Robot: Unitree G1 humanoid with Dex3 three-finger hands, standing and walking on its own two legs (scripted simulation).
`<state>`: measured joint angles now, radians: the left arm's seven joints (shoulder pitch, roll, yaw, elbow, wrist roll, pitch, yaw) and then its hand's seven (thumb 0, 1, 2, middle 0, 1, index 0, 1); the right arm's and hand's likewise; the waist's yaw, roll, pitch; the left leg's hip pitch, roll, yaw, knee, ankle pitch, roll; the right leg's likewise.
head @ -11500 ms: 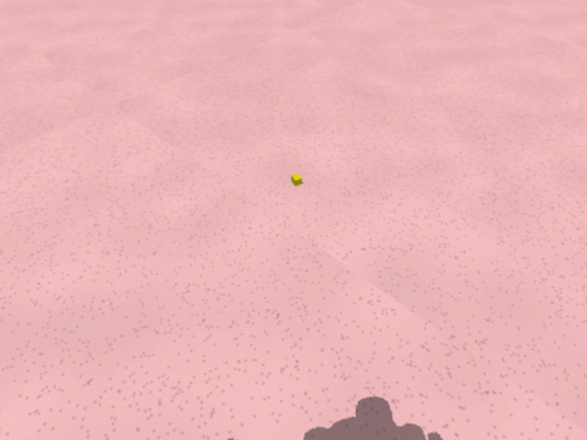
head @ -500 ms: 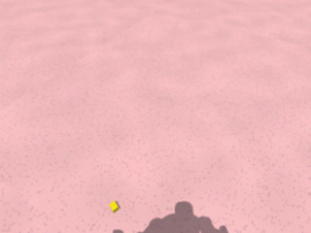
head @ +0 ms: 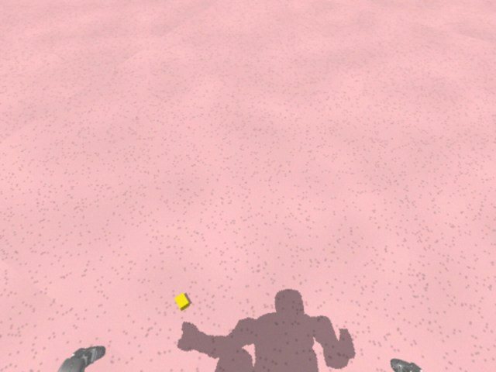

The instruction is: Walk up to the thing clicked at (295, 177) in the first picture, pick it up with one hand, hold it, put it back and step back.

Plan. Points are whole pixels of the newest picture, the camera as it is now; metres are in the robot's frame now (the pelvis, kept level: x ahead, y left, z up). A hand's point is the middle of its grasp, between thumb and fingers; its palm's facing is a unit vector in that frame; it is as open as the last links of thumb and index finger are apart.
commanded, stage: rise first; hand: left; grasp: from above
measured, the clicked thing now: (182, 301) +0.45 +0.23 -0.76
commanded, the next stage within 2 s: none
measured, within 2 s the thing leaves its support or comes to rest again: neither
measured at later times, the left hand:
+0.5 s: hand out of the picture +0.13 +0.26 -0.21, palm faces -0.15 -0.86 -0.48, open 13.3 cm
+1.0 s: hand (123, 358) +0.21 +0.29 -0.36, palm faces -0.35 -0.48 -0.81, open 13.4 cm
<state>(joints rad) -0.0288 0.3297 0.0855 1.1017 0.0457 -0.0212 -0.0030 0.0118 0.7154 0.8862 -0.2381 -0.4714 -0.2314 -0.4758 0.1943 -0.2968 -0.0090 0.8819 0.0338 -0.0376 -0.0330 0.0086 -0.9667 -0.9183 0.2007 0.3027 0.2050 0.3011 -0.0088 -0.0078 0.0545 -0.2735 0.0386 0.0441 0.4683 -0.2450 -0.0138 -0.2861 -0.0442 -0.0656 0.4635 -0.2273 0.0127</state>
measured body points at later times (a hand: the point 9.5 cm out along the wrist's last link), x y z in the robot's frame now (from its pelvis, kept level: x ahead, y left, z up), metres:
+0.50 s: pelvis -0.01 +0.01 -0.06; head +0.08 +0.02 +0.38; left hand +0.14 +0.31 -0.18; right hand +0.14 -0.25 -0.16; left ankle +0.00 +0.13 -0.74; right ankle +0.01 -0.13 -0.74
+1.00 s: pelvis -0.05 +0.00 -0.21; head +0.12 +0.01 +0.21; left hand +0.23 +0.32 -0.32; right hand +0.14 -0.26 -0.33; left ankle +0.00 +0.13 -0.74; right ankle +0.00 -0.13 -0.74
